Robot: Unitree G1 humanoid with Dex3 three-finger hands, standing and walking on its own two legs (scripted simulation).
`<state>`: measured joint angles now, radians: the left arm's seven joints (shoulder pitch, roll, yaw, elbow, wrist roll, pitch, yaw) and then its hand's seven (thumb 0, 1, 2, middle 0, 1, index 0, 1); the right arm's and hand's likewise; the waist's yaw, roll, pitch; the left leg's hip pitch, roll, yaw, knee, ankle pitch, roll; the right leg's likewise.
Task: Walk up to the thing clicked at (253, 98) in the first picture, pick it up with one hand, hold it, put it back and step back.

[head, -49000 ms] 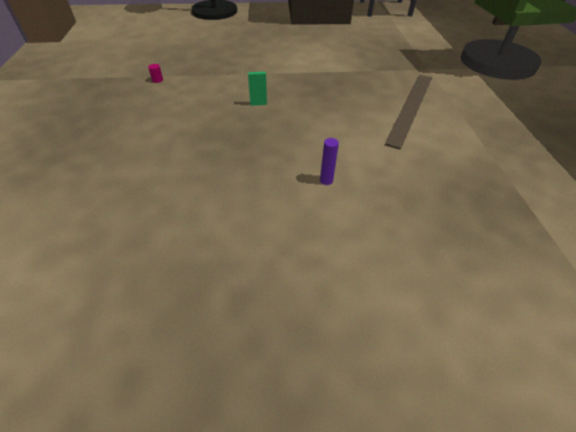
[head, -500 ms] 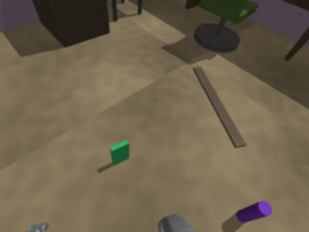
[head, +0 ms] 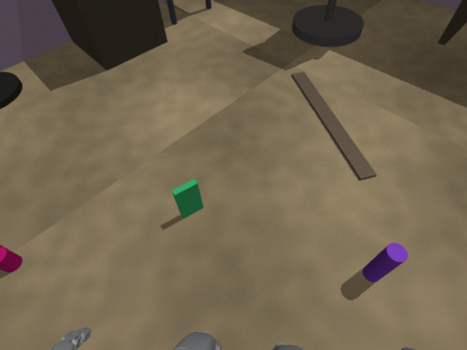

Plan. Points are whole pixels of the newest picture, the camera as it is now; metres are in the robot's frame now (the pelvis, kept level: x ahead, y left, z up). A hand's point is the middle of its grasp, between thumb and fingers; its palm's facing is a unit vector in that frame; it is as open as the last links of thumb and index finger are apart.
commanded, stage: step back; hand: left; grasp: from the side
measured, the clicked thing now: (188, 199) +0.78 +0.25 -0.66
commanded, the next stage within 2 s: stand in 1.66 s
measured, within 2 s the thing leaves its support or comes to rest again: neither
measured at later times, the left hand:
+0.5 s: hand out of the picture -0.11 +0.22 -0.16, palm faces -0.01 -0.91 -0.40, open 7.3 cm
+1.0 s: hand out of the picture -0.22 +0.24 -0.14, palm faces +0.08 -0.91 -0.40, open 7.4 cm
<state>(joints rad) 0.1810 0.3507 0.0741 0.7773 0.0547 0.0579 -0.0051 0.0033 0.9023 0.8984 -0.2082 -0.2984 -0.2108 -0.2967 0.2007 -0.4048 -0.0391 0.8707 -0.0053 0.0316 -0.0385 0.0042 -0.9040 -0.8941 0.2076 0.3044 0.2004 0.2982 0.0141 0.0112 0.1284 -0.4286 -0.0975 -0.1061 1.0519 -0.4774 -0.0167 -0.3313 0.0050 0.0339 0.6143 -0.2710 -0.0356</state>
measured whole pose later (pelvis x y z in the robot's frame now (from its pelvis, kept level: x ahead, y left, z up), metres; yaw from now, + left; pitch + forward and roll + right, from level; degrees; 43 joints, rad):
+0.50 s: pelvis -0.19 -0.06 -0.02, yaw +0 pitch -4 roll -3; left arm 0.18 0.37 0.06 0.88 0.03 0.04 0.00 0.00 0.91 0.90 -0.20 -0.30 -0.21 -0.30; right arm 0.06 -0.43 -0.05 0.80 -0.04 0.05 -0.01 0.00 -0.90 -0.89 0.21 0.30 0.20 0.30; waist 0.01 0.07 0.19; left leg -0.48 0.11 -0.06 0.72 -0.20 0.00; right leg -0.21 0.06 0.03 0.68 -0.41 0.01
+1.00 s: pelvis -0.25 -0.05 +0.00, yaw +6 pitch -3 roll +0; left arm 0.26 0.42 0.07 0.97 0.03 0.00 -0.02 0.00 0.91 0.90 -0.20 -0.30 -0.21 -0.30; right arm 0.31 -0.36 -0.06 0.98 -0.05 0.00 0.04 0.01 -0.90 -0.89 0.21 0.30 0.20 0.30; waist -0.02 -0.02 0.04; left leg -0.17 -0.02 -0.04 0.53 -0.31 0.03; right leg -0.43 -0.02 0.00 0.89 -0.43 -0.02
